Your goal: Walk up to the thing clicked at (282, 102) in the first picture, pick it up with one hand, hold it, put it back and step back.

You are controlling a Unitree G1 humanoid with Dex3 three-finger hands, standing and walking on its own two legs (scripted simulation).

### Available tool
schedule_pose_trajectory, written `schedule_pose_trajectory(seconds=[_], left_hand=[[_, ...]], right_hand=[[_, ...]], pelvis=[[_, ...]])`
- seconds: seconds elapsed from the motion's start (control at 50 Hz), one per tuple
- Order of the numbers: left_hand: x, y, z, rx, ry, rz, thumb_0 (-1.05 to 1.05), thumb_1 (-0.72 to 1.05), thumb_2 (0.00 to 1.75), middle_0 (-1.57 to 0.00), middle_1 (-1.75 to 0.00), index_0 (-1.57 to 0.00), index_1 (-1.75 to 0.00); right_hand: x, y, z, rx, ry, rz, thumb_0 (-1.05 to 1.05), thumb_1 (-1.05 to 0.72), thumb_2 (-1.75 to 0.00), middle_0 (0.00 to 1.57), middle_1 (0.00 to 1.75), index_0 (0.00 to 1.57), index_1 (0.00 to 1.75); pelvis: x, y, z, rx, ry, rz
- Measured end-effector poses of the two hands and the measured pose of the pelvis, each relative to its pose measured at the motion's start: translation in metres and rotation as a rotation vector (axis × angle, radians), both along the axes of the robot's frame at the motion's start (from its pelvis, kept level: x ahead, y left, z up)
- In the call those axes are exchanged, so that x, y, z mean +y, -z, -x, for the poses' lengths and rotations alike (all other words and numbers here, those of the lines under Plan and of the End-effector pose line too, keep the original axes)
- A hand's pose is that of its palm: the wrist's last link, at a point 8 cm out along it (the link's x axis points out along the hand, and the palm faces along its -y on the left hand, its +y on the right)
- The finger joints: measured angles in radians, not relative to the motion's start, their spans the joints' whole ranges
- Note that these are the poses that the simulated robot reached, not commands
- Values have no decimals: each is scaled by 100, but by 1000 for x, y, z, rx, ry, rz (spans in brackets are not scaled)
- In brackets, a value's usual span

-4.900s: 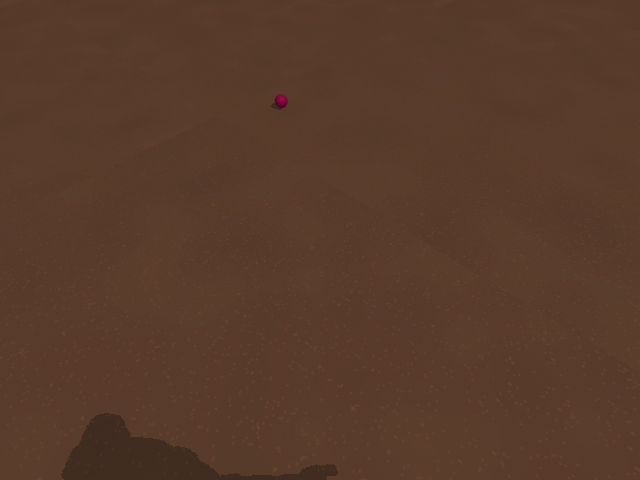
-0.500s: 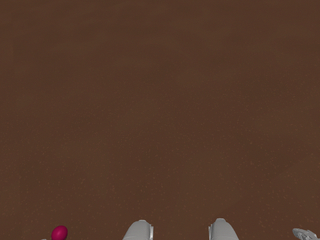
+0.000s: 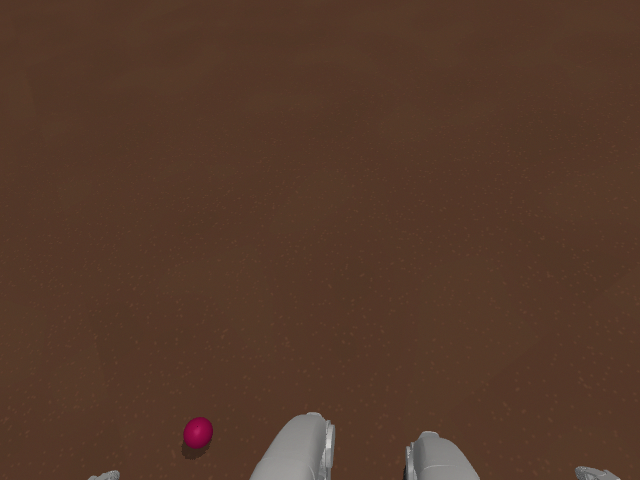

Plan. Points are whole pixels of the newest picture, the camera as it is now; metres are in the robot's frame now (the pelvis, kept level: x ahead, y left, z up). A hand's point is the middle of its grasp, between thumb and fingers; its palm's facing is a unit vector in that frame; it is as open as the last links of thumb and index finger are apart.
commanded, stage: walk up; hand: left
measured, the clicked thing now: (198, 432) +0.29 +0.47 -0.69
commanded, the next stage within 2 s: none
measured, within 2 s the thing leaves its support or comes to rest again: neither
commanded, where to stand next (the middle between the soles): -0.13 +0.35 m, yaw -10 degrees
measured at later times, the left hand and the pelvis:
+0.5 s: hand out of the picture -0.02 +0.52 -0.12, palm faces -0.10 -0.84 -0.53, open 7.4 cm; pelvis -0.11 +0.23 +0.00, yaw -4 degrees
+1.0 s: hand out of the picture -0.11 +0.75 -0.13, palm faces -0.05 -0.84 -0.53, open 7.4 cm; pelvis -0.22 +0.43 +0.00, yaw -5 degrees
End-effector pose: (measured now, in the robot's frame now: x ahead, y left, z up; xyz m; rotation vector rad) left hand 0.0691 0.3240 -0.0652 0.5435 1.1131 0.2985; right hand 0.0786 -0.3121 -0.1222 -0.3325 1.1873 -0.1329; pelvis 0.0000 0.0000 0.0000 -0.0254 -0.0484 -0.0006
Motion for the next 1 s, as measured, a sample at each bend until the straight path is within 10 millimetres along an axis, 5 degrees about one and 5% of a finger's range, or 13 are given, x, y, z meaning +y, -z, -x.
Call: schedule_pose_trajectory(seconds=[0.1, 0.28, 0.44, 0.6, 0.76, 0.88, 1.0], left_hand=[[57, -9, 23, -12, 5, -32, 0, 90, 89, -21, -30, -21, -30], [199, 10, 60, 8, -28, -104, 1, 90, 89, -21, -30, -21, -30], [232, 10, 82, 63, -4, -10, 1, 91, 89, -20, -30, -20, -30], [253, 11, 120, 53, 65, 28, 0, 90, 89, -21, -30, -21, -30], [338, -6, 153, -16, 56, -34, 1, 90, 89, -21, -30, -21, -30], [430, 12, 170, -53, 33, -60, 1, 90, 89, -21, -30, -21, -30], [459, 22, 189, 11, 3, 23, 1, 91, 89, -20, -30, -20, -30]], right_hand=[[35, -4, 13, -27, -5, 9, 1, -90, -90, 20, 30, 20, 30], [119, -11, 61, -60, 19, 98, 1, -91, -90, 20, 30, 20, 30], [200, -28, 120, -22, 75, 59, 1, -90, -90, 20, 30, 20, 30], [258, -5, 150, -15, 84, 22, 1, -90, -90, 20, 30, 20, 30], [320, -5, 176, -46, 65, 10, 1, -90, -90, 20, 30, 20, 30], [372, 0, 216, -56, 96, 72, 1, -91, -90, 20, 30, 20, 30], [426, -16, 265, -3, 142, 60, 1, -90, -90, 20, 30, 20, 30]], pelvis=[[47, 1, 22, 8, 6, -23], [152, 21, 66, -4, 30, -19], [205, -4, 96, 15, 47, 7], [262, 0, 135, 6, 85, 9], [335, 2, 177, 6, 64, -27], [399, 22, 205, -17, 70, -54], [425, 5, 218, -12, 85, -6]])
